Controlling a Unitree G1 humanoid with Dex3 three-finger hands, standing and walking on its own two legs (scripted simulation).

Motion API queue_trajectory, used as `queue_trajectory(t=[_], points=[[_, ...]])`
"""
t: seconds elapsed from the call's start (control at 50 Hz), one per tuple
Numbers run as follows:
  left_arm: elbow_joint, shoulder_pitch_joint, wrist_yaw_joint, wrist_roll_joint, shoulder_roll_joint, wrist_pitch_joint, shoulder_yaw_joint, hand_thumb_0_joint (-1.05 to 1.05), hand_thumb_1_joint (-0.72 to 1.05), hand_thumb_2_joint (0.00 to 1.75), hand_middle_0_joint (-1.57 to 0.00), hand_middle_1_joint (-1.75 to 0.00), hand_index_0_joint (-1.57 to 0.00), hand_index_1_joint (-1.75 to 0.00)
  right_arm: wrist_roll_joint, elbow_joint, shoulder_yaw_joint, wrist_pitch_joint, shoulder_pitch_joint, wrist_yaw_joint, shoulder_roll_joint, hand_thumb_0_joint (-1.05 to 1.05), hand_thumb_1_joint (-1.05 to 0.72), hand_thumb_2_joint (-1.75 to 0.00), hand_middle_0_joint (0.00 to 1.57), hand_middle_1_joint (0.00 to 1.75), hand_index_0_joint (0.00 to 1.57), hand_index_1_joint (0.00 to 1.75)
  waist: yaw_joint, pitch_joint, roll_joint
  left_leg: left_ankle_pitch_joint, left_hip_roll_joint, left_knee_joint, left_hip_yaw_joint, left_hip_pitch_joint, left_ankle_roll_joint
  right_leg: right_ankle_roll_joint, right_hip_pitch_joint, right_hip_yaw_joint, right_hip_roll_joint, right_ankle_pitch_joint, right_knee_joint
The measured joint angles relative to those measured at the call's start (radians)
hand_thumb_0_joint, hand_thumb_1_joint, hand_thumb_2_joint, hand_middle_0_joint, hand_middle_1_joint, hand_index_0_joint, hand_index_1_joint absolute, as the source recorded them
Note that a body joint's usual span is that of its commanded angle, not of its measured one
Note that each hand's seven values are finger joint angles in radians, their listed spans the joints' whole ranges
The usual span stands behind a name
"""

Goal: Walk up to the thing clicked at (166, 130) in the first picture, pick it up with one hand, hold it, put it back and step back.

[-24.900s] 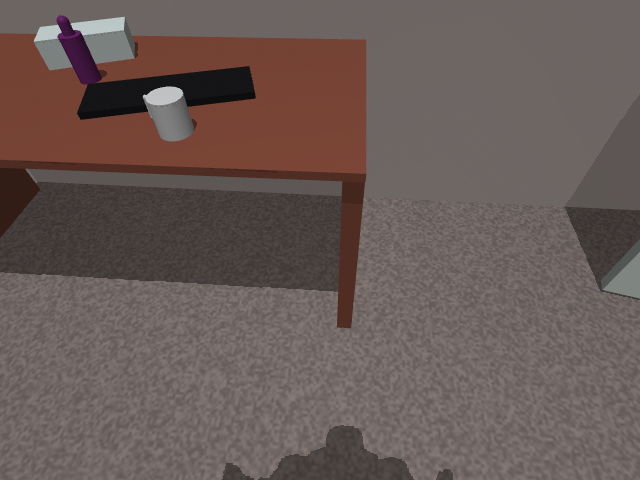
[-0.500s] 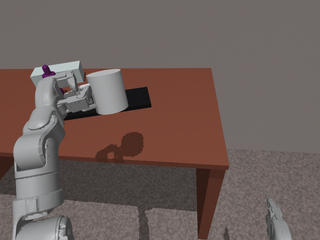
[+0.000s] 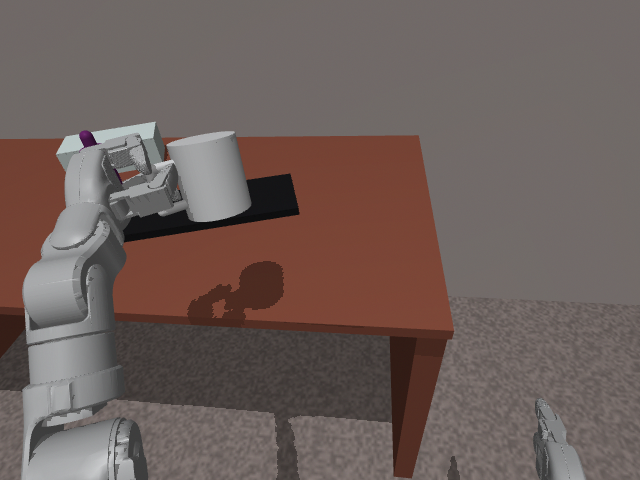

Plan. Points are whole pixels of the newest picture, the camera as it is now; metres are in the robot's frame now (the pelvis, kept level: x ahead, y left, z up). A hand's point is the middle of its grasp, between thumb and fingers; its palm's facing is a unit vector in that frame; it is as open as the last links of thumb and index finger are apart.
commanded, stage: hold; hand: left
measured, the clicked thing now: (198, 179) +0.39 +0.18 +0.24
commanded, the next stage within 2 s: crouch in 0.18 s
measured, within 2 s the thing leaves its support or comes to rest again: neither
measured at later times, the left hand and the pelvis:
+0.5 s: hand (160, 178) +0.36 +0.21 +0.26, palm faces +0.24 -0.97 +0.02, open 3.7 cm; pelvis +0.00 +0.00 +0.00, yaw +0 degrees
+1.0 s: hand (171, 194) +0.44 +0.25 +0.18, palm faces +0.30 -0.96 -0.01, open 3.7 cm; pelvis -0.01 +0.01 +0.00, yaw -1 degrees
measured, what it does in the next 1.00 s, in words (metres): stands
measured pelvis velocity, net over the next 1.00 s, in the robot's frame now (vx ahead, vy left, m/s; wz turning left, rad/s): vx -0.01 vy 0.01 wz -0.02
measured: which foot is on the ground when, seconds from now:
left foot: down 0.00-1.00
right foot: down 0.00-1.00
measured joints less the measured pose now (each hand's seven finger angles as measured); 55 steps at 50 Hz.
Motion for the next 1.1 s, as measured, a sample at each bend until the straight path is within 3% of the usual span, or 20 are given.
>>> queue_trajectory(t=[0.22, 0.36, 0.58, 0.68, 0.84, 1.1], points=[[0.006, 0.006, -0.038, -0.012, -0.005, 0.017, -0.032, 0.01, 0.18, 1.20, -1.01, -1.40, -1.39, -1.47, -0.001, 0.015, 0.010, -0.014, -0.023, 0.001, -0.002, -0.01, 0.54, -0.05, 0.06, 0.05, 0.06, 0.05, 0.005, 0.001, 0.009, 0.005, -0.005, -0.005, -0.001, -0.001, 0.004, 0.004, 0.001, -0.002, -0.005, 0.005, -0.006], [0.010, -0.017, -0.011, -0.014, -0.007, 0.018, -0.017, 0.01, 0.18, 1.20, -1.01, -1.40, -1.38, -1.47, -0.001, 0.011, -0.004, -0.014, -0.018, 0.001, 0.007, -0.01, 0.55, -0.05, 0.06, 0.05, 0.06, 0.05, -0.003, -0.003, 0.006, 0.002, -0.004, -0.001, 0.004, 0.000, 0.005, 0.005, 0.000, 0.004, -0.004, 0.004, -0.002], [0.224, -0.094, -0.027, 0.013, 0.028, -0.034, -0.029, 0.00, 0.17, 1.23, -1.01, -1.41, -1.46, -1.52, -0.009, 0.021, 0.025, -0.021, -0.016, 0.006, 0.008, -0.01, 0.56, -0.05, 0.06, 0.05, 0.06, 0.05, -0.008, 0.010, -0.015, 0.018, -0.003, -0.010, 0.003, -0.020, 0.004, 0.003, -0.021, 0.002, -0.003, 0.018, -0.008], [0.378, -0.122, -0.024, 0.040, 0.049, -0.128, -0.022, 0.00, 0.17, 1.24, -1.01, -1.42, -1.47, -1.52, -0.016, 0.029, 0.032, -0.042, -0.036, 0.004, 0.010, -0.01, 0.57, -0.05, 0.06, 0.05, 0.06, 0.05, -0.029, 0.026, -0.033, 0.025, -0.001, -0.004, 0.005, -0.052, 0.004, 0.003, -0.056, 0.005, -0.001, 0.024, 0.001], [0.576, -0.184, -0.042, 0.066, 0.118, -0.334, 0.007, 0.00, 0.18, 1.23, -0.99, -1.44, -1.50, -1.54, -0.023, 0.056, 0.042, -0.073, -0.043, 0.000, 0.002, -0.01, 0.57, -0.05, 0.06, 0.05, 0.06, 0.05, -0.063, 0.042, -0.054, 0.016, 0.010, 0.028, 0.010, -0.115, 0.002, 0.002, -0.116, 0.011, 0.009, 0.027, 0.019], [0.917, -0.320, -0.093, 0.084, 0.201, -0.584, 0.022, 0.00, 0.18, 1.25, -0.99, -1.46, -1.54, -1.58, -0.031, 0.051, 0.066, -0.043, -0.067, 0.006, -0.003, -0.01, 0.57, -0.04, 0.06, 0.05, 0.06, 0.05, -0.091, 0.014, -0.052, -0.003, 0.016, 0.060, 0.017, -0.201, 0.008, 0.007, -0.196, 0.019, 0.014, 0.021, 0.032]])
